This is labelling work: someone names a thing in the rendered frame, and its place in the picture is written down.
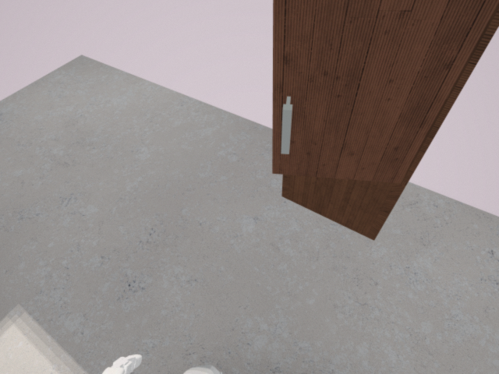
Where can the robot left hand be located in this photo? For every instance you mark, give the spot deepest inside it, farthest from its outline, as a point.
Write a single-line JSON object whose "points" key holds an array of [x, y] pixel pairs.
{"points": [[124, 365]]}

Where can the cupboard door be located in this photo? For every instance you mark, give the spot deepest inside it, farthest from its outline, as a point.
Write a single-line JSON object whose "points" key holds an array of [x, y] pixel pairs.
{"points": [[367, 78]]}

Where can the handle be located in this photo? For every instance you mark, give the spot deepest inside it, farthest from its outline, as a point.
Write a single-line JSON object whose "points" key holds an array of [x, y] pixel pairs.
{"points": [[286, 126]]}

